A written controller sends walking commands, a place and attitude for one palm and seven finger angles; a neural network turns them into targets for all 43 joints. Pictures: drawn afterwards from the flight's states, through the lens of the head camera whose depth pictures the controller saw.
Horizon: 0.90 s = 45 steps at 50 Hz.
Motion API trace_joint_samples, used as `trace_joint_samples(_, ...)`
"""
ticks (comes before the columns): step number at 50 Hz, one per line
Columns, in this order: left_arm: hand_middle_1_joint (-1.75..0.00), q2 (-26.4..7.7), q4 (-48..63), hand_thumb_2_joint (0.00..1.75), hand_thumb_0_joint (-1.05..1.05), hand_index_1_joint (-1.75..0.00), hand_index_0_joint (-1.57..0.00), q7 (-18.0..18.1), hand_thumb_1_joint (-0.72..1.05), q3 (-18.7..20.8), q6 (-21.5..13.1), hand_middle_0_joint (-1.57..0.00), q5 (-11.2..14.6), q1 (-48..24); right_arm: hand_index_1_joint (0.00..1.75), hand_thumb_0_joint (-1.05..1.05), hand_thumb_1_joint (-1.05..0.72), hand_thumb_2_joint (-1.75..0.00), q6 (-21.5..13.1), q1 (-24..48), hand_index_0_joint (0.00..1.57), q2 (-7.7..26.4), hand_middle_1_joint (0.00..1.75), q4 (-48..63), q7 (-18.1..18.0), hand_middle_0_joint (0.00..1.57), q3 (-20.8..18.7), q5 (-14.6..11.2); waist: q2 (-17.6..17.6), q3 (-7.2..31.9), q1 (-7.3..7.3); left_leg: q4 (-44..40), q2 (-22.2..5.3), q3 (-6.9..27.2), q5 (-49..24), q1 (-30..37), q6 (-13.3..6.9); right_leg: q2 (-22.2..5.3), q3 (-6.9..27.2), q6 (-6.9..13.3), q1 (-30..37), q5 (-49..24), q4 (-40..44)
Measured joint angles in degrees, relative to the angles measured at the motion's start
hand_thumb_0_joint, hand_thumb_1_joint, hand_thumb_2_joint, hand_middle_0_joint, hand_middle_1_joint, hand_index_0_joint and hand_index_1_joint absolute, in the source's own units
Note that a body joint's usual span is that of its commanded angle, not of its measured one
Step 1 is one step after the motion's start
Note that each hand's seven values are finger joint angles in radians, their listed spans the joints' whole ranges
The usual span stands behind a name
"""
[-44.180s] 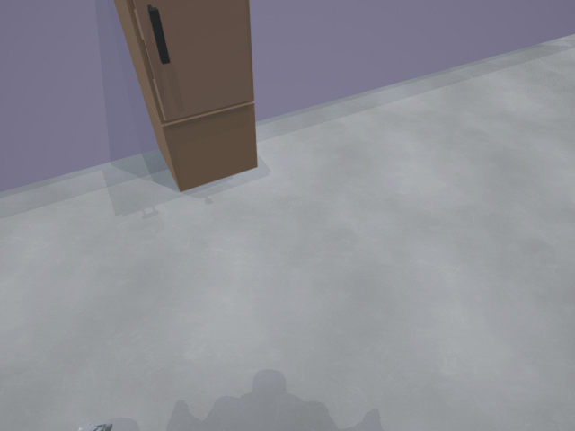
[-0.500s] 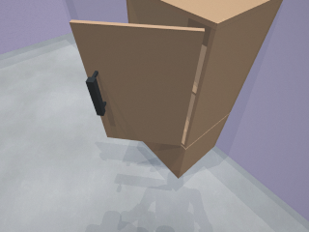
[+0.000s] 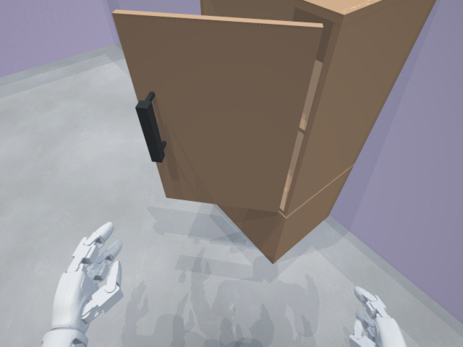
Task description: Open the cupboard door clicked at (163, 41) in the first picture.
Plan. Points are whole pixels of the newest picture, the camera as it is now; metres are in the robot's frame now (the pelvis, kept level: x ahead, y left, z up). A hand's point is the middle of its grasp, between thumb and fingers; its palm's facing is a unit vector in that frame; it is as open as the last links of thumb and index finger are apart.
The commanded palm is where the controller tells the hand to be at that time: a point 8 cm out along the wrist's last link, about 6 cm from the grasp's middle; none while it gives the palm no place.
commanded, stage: raise the hand with hooked fingers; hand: left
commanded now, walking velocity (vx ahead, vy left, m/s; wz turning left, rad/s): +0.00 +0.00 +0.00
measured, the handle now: (154, 127) +0.60 +0.21 +0.03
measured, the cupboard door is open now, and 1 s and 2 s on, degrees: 42 42 42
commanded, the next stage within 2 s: move the hooked fingers beside the handle in 1.86 s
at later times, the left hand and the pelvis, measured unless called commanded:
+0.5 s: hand (99, 298) +0.21 +0.23 -0.01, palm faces -0.11 -0.99 -0.05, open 10.5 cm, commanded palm +0.18 +0.29 +0.00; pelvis -0.02 +0.02 -0.05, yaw +1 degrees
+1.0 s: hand (71, 270) +0.24 +0.28 +0.02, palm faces -0.09 -0.99 -0.06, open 13.3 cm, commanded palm +0.22 +0.33 +0.03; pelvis -0.01 +0.03 -0.03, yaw +1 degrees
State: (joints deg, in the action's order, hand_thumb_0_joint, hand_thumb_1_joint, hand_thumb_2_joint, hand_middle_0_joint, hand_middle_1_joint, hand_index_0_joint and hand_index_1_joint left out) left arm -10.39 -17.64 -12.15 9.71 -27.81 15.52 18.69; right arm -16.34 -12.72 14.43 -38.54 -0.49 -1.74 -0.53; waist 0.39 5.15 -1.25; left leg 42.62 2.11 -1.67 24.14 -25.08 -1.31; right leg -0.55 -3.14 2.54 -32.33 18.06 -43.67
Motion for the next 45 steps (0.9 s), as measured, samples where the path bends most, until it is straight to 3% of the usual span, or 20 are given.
trace_joint_samples(3, -0.41, -1.7, -0.1, 0.83, 0.0, -0.4, -0.21, -9.9, 0.74, 0.4, -8.7, -0.2, 0.8, 0.6, 0.3, 0.01, -0.9, -0.9, -1.2, 3.1, 0.2, 1.3, 0.3, 5.8, 1.1, 0.2, -0.7, -0.2, 1.1, 1.7, 0.77, 10.2, -0.1, -0.5, 4.3, -8.8, -0.4, -0.1, 0.4, 0.1, -8.9, 3.7, -9.6)
trace_joint_samples(5, -0.43, -2.7, 0.2, 0.81, 0.0, -0.43, -0.22, -15.3, 0.7, 0.8, -9.3, -0.21, 1.9, 1.3, 0.3, 0.01, -0.9, -0.9, -1.1, 4.5, 0.2, 2.3, 0.3, 8.9, 1.1, 0.2, -1.1, -0.8, 1.8, 2.6, 1.62, 15.7, -0.2, -0.5, 5.6, -13.6, -0.1, -0.1, 0.3, 0.2, -13.7, 5.8, -15.0)
trace_joint_samples(7, -0.46, -3.1, 1.1, 0.8, 0.0, -0.46, -0.22, -17.9, 0.65, 1.1, -6.8, -0.21, 3.8, 2.2, 0.3, 0.01, -0.9, -0.9, -0.7, 5.2, 0.2, 2.9, 0.3, 11.0, 0.4, 0.2, -1.3, -1.4, 2.2, 2.8, 2.47, 20.3, -0.3, -0.2, 8.6, -17.1, -0.3, -0.1, -0.1, 0.2, -16.9, 7.4, -18.7)
trace_joint_samples(10, -0.51, -3.1, 5.7, 0.77, 0.01, -0.5, -0.23, -16.8, 0.58, 1.7, -2.1, -0.22, 4.6, 3.5, 0.3, 0.01, -0.9, -0.9, 0.1, 5.4, 0.2, 3.1, 0.3, 12.8, -0.4, 0.2, -1.1, -1.4, 1.7, 2.0, 3.58, 24.7, -0.8, 1.0, 9.1, -20.1, -0.4, 0.1, -1.5, 0.2, -19.0, 8.8, -21.7)
trace_joint_samples(14, -0.56, -4.0, 13.5, 0.73, 0.01, -0.56, -0.23, -13.6, 0.49, 1.5, 1.8, -0.23, 2.7, 4.0, 0.3, 0.01, -0.9, -0.9, 1.6, 4.5, 0.2, 1.0, 0.3, 11.7, -0.9, 0.2, 0.6, -0.9, 1.0, 1.2, 3.94, 27.2, -1.1, 2.6, 11.9, -21.7, -0.5, 0.2, -3.0, 0.1, -19.4, 9.0, -22.0)
trace_joint_samples(18, -0.62, -5.6, 18.0, 0.69, 0.01, -0.62, -0.24, -12.4, 0.4, 1.4, 5.6, -0.23, 1.4, 2.4, 0.3, 0.01, -0.9, -0.9, 3.1, 2.7, 0.2, -1.8, 0.3, 9.6, -0.8, 0.2, 2.7, -0.8, -0.5, 0.8, 3.08, 26.1, -1.1, 3.3, 10.8, -22.0, -0.7, 0.3, -3.7, -0.3, -18.8, 7.8, -19.8)
trace_joint_samples(23, -0.7, -7.4, 16.5, 0.64, 0.01, -0.7, -0.25, -12.7, 0.28, 3.1, 9.5, -0.24, 2.5, 0.3, 0.3, 0.02, -0.9, -0.9, 4.5, -0.5, 0.2, -3.7, 0.3, 8.3, -0.9, 0.2, 4.6, -1.1, -1.5, 1.4, 1.34, 23.3, -0.8, 2.5, 9.1, -21.8, -1.3, 0.1, -2.8, -0.9, -18.7, 6.0, -17.1)
trace_joint_samples(31, -0.82, -8.8, 13.2, 0.56, 0.0, -0.82, -0.26, -13.0, 0.1, 6.0, 9.2, -0.25, 4.4, -1.0, 0.3, 0.02, -0.9, -0.9, 3.3, -4.3, 0.21, -0.7, 0.3, 8.1, -1.5, 0.21, 4.2, -1.4, -1.5, 1.7, 0.05, 21.0, -0.4, 1.5, 8.1, -20.5, -2.0, -0.1, -1.7, -1.6, -17.7, 4.8, -15.0)
trace_joint_samples(38, -0.92, -10.1, 11.1, 0.49, 0.0, -0.92, -0.27, -14.2, -0.07, 6.9, 9.3, -0.26, 4.6, -3.3, 0.3, 0.02, -0.9, -0.9, 2.6, -3.8, 0.2, 2.2, 0.3, 8.6, -2.1, 0.2, 2.7, -1.8, -0.8, 1.4, -0.16, 19.9, -0.4, 1.7, 7.9, -18.7, -2.3, -0.1, -1.9, -1.9, -15.5, 4.5, -13.5)
trace_joint_samples(45, -1.03, -11.6, 9.5, 0.42, -0.01, -1.03, -0.28, -14.8, -0.23, 7.8, 10.6, -0.28, 4.2, -5.9, 0.3, 0.02, -0.9, -0.9, 2.5, -2.6, 0.2, 2.3, 0.3, 10.1, -2.2, 0.2, 3.1, -1.8, -0.6, 1.2, 0.08, 18.2, -0.4, 2.1, 7.5, -16.4, -2.3, 0.0, -2.2, -2.1, -12.9, 4.0, -11.4)
